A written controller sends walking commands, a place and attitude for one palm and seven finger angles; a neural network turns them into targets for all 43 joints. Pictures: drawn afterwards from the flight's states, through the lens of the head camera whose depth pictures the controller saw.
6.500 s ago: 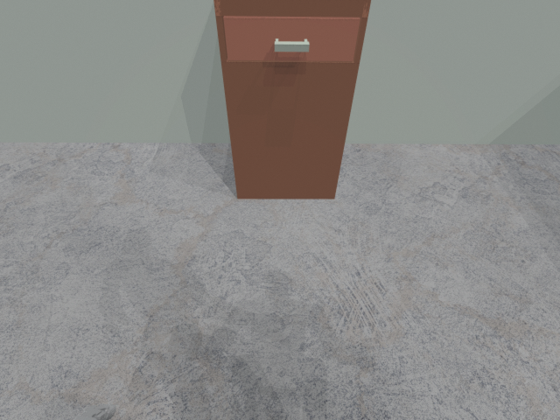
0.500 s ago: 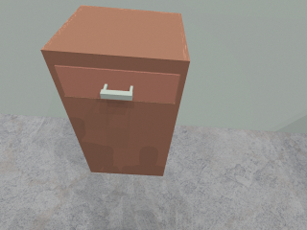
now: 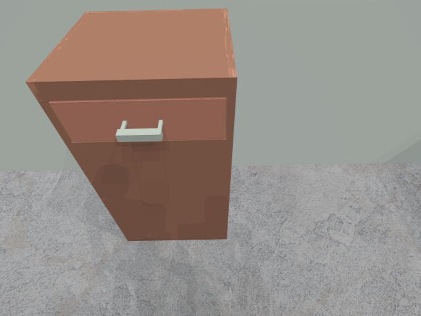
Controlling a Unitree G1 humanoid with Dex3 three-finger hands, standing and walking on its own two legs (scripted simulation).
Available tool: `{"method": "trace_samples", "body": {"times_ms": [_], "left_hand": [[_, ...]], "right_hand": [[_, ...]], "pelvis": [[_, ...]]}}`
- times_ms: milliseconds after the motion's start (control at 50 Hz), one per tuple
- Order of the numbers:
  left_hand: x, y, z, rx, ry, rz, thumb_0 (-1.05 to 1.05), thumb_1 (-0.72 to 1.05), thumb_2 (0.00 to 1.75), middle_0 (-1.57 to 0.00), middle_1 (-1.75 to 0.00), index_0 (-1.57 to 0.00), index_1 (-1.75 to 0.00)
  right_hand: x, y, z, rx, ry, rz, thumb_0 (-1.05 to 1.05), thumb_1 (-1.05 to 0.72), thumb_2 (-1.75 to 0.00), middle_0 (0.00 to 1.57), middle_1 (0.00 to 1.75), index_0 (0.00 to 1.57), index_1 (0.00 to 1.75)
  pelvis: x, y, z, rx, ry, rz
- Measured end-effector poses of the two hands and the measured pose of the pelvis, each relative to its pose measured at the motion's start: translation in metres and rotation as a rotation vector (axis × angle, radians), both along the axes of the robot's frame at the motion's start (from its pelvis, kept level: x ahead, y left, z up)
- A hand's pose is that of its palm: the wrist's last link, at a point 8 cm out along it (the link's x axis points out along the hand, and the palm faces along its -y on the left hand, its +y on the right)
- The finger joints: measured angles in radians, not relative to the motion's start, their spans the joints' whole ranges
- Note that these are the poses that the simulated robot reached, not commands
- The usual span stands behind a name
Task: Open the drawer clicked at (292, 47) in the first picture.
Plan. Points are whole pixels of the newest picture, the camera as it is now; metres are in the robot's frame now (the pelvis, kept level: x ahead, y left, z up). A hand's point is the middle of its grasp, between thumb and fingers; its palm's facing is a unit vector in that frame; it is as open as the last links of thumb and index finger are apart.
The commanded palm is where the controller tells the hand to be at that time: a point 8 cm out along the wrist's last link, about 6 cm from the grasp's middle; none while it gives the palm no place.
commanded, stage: come to a stop and stand still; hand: left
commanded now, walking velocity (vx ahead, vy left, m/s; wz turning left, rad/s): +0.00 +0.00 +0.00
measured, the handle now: (141, 129) +0.56 +0.21 +0.02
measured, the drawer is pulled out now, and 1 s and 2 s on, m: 0.00 0.00 0.00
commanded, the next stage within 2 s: look again from close up in 0.34 s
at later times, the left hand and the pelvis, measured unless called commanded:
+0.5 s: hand out of the picture +0.00 +0.16 -0.17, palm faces +0.04 -0.98 -0.20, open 7.3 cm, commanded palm none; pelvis +0.00 -0.01 +0.00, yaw +0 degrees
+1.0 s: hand out of the picture -0.01 +0.17 -0.17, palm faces +0.03 -0.98 -0.18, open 7.4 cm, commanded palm none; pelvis +0.00 +0.00 +0.01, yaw +0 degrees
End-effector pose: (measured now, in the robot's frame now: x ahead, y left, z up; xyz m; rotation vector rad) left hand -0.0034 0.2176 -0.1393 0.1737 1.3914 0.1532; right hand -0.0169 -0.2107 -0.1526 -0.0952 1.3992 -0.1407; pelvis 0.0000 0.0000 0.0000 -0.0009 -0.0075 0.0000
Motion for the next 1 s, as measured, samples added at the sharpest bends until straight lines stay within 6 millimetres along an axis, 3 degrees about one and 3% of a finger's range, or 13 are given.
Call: {"method": "trace_samples", "body": {"times_ms": [240, 540, 1000], "left_hand": [[0.016, -0.002, 0.006, 0.022, -0.053, 0.011, 0.01, 0.93, 0.9, -0.2, -0.3, -0.2, -0.3], [-0.004, -0.012, 0.001, -0.019, -0.005, 0.031, 0.0, 0.92, 0.9, -0.2, -0.3, -0.2, -0.3], [-0.013, -0.002, 0.0, -0.033, 0.004, 0.031, 0.0, 0.91, 0.9, -0.2, -0.3, -0.2, -0.3]], "right_hand": [[0.009, -0.006, -0.001, 0.014, 0.003, 0.016, 0.01, -0.92, -0.9, 0.2, 0.3, 0.19, 0.3], [0.012, -0.013, 0.006, -0.017, 0.008, 0.027, 0.0, -0.91, -0.9, 0.2, 0.3, 0.19, 0.3], [-0.006, 0.008, 0.01, -0.004, 0.033, 0.019, 0.0, -0.91, -0.9, 0.2, 0.3, 0.19, 0.3]], "pelvis": [[0.006, -0.011, 0.002, 0.013, -0.008, 0.004], [0.004, -0.012, 0.004, 0.009, -0.011, 0.002], [-0.003, 0.001, 0.007, 0.008, -0.01, 0.0]]}}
